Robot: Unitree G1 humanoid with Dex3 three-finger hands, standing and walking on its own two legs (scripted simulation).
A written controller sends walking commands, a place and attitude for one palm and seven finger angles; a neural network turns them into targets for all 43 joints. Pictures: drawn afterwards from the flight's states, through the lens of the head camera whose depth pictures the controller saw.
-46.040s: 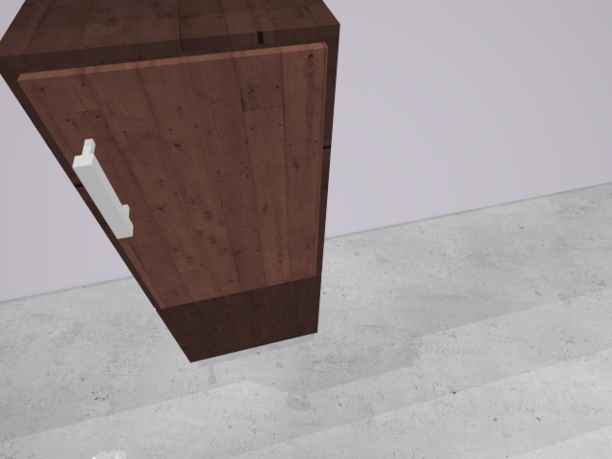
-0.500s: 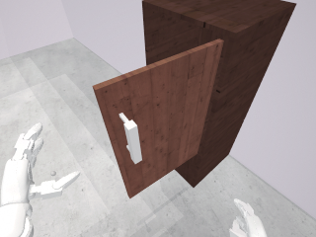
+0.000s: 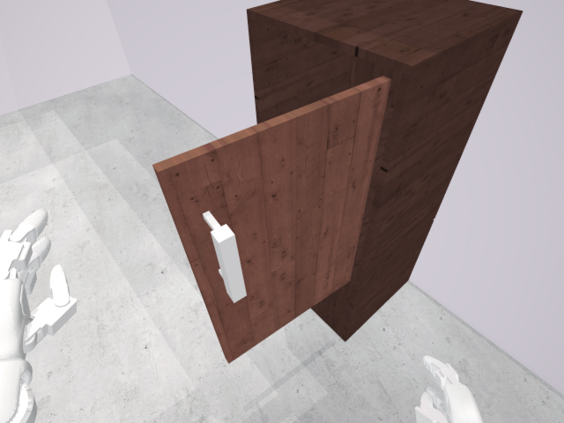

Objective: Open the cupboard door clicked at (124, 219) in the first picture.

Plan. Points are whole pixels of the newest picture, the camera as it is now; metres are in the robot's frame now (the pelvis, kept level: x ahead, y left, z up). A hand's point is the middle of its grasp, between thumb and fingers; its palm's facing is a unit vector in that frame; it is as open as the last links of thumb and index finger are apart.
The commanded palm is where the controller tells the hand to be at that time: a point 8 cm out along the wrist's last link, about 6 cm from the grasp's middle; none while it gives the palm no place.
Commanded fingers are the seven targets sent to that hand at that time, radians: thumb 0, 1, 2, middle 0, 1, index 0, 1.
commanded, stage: draw the hand back to the body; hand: left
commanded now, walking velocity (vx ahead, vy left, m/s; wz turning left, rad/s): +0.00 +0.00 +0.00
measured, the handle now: (223, 257) +0.33 +0.14 +0.06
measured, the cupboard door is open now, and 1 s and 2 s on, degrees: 84 84 84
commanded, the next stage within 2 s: step back with the hand held close in 0.18 s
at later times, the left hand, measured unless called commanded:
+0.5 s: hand (64, 310) +0.18 +0.26 +0.15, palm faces +0.38 -0.79 -0.49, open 7.4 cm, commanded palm +0.12 +0.30 +0.17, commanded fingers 0.00 0.90 0.90 -0.20 -0.30 -0.20 -0.30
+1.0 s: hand out of the picture +0.07 +0.30 +0.16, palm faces +0.45 -0.75 -0.49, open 7.4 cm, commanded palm +0.01 +0.34 +0.17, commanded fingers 0.00 0.90 0.90 -0.20 -0.30 -0.20 -0.30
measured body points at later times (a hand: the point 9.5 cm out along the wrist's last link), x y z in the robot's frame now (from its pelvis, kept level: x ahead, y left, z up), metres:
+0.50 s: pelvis -0.02 +0.00 +0.00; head -0.01 -0.02 +0.45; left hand +0.15 +0.30 +0.18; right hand +0.17 -0.24 -0.09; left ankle +0.00 +0.12 -0.74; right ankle -0.06 -0.12 -0.74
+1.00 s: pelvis -0.12 +0.03 -0.02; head -0.09 +0.03 +0.43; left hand +0.04 +0.34 +0.18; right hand +0.06 -0.19 -0.10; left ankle +0.00 +0.12 -0.74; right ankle -0.08 -0.11 -0.74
